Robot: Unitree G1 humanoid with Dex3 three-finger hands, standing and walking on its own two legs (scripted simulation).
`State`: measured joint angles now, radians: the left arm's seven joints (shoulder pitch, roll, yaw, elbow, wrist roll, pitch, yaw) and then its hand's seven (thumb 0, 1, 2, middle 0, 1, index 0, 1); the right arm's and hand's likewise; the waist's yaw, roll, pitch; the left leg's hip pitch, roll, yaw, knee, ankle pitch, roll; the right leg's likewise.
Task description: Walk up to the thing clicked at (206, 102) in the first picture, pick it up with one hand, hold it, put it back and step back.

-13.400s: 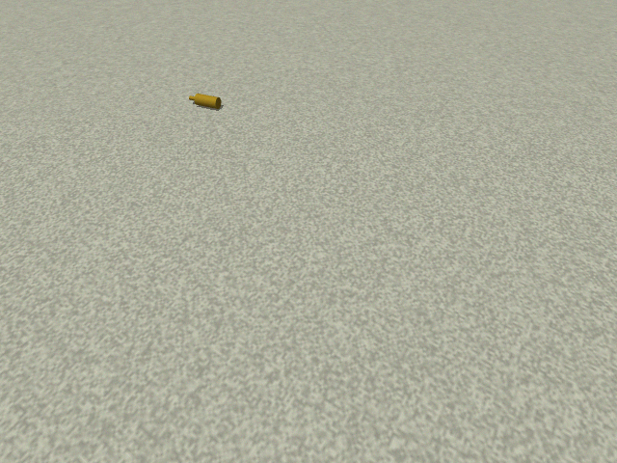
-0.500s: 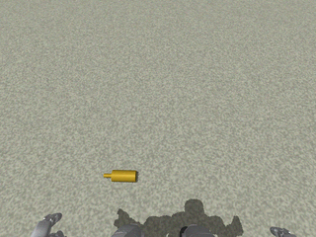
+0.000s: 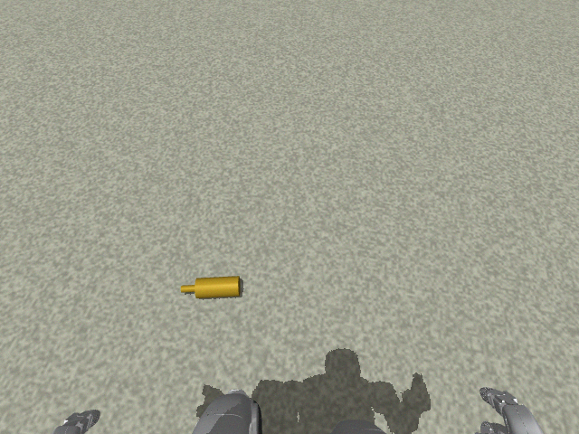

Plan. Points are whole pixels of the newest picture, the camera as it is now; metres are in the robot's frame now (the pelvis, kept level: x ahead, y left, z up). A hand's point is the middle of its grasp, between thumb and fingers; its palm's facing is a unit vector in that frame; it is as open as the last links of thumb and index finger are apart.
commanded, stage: walk up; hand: left
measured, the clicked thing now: (210, 287) +0.56 +0.28 -0.72
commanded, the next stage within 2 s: stand in 1.56 s
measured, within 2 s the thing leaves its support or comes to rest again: neither
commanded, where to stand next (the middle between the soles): +0.19 +0.00 m, yaw +4 degrees
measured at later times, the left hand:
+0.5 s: hand out of the picture -0.05 +0.24 -0.14, palm faces +0.08 -0.94 -0.34, open 7.4 cm
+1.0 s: hand out of the picture -0.13 +0.22 -0.13, palm faces +0.11 -0.93 -0.36, open 7.4 cm
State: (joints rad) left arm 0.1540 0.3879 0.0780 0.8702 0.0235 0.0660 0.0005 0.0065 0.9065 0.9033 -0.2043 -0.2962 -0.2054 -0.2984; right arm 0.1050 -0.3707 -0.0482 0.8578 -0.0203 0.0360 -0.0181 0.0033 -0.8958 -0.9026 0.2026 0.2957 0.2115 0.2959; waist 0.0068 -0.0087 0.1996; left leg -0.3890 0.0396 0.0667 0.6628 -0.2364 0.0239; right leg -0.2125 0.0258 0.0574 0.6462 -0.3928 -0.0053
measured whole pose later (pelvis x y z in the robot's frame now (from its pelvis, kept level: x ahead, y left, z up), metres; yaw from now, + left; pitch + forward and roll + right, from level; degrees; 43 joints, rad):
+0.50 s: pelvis -0.14 -0.03 +0.01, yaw +4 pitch -2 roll -1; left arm 0.15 0.39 0.09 0.80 0.02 0.08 -0.01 0.01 0.91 0.90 -0.20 -0.30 -0.21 -0.30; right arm 0.19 -0.36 -0.04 0.86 -0.04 -0.01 -0.03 0.01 -0.90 -0.90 0.20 0.30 0.21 0.30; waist 0.01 -0.05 0.15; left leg -0.29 0.01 -0.01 0.59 -0.26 0.01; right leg -0.43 0.09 0.15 1.12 -0.49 0.00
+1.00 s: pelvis -0.18 -0.05 +0.01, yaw +4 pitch -3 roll +0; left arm 0.21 0.38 0.06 0.97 0.01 0.00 -0.01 0.01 0.90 0.90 -0.21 -0.30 -0.21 -0.30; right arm 0.24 -0.33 -0.03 0.98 -0.02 -0.01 0.02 0.01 -0.90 -0.90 0.20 0.30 0.21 0.30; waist 0.02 -0.01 0.06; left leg -0.24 -0.02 -0.05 0.55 -0.25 0.00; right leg -0.18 -0.01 0.03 0.58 -0.38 -0.01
